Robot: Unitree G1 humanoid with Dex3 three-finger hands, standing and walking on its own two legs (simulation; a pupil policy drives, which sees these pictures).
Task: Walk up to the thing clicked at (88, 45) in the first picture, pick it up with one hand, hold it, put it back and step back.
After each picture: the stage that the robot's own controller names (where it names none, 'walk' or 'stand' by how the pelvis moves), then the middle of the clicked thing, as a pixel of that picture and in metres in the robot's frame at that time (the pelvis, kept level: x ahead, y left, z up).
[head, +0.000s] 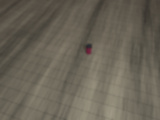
stand; (88, 49) +1.33 -0.12 -0.72
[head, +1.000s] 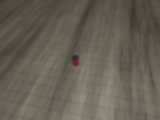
walk; (75, 60) +1.23 +0.16 -0.69
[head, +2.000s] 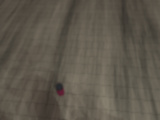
walk; (60, 89) +0.74 +0.24 -0.71
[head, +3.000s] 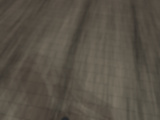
walk; out of the picture +0.48 +0.12 -0.71
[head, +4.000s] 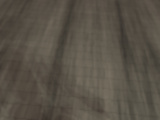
stand; out of the picture +0.39 +0.14 -0.72
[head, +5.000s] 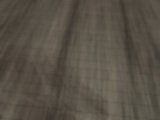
stand; out of the picture +0.37 +0.14 -0.72
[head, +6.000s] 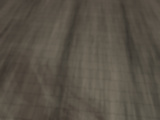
stand; out of the picture +0.40 +0.12 -0.73
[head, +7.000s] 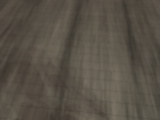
stand; out of the picture +0.38 +0.13 -0.73
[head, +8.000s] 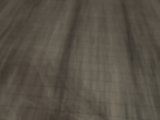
stand; out of the picture +0.38 +0.13 -0.73
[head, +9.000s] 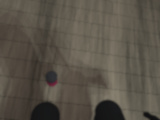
go down; (51, 79) +0.44 +0.11 -0.46
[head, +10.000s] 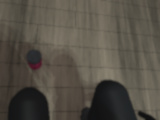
go down; (34, 60) +0.49 +0.15 -0.33
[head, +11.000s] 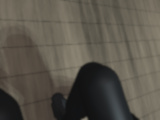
close in; out of the picture +0.47 +0.19 -0.25
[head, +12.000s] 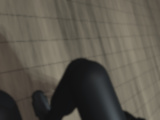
close; out of the picture +0.47 +0.21 -0.25
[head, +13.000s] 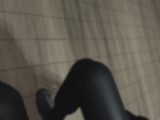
lift; out of the picture +0.43 +0.18 -0.25
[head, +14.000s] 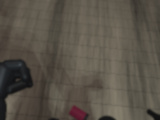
lift; (78, 114) +0.34 -0.01 -0.56
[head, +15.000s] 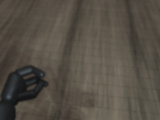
go down; out of the picture +0.34 -0.05 -0.70
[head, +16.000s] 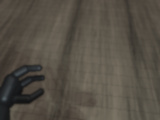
go down; out of the picture +0.39 -0.08 -0.71
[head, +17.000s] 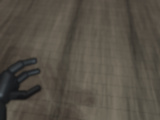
go down; out of the picture +0.41 -0.10 -0.71
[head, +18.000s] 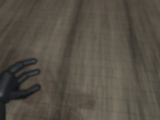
stand; out of the picture +0.42 -0.11 -0.72
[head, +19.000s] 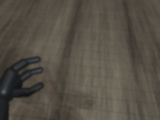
stand; out of the picture +0.41 -0.11 -0.72
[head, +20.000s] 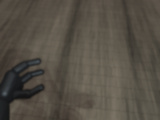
stand; out of the picture +0.40 -0.10 -0.72
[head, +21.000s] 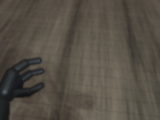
stand; out of the picture +0.38 -0.09 -0.72
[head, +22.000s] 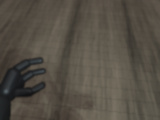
stand; out of the picture +0.37 -0.08 -0.72
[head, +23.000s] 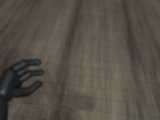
stand; out of the picture +0.34 -0.06 -0.72
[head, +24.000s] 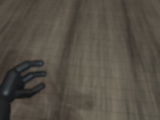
stand; out of the picture +0.33 -0.05 -0.72
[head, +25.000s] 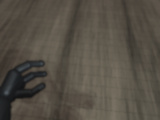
stand; out of the picture +0.32 -0.04 -0.72
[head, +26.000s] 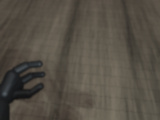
stand; out of the picture +0.31 -0.03 -0.72
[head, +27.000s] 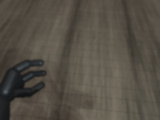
close; out of the picture +0.30 -0.03 -0.72
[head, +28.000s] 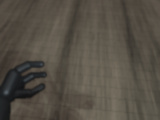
close; out of the picture +0.30 -0.02 -0.72
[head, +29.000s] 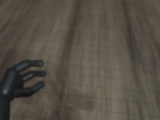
close; out of the picture +0.28 -0.02 -0.72
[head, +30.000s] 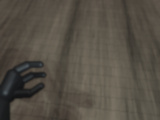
close; out of the picture +0.28 -0.02 -0.72
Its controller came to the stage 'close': yes
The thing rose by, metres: 0.01
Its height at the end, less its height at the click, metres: -0.02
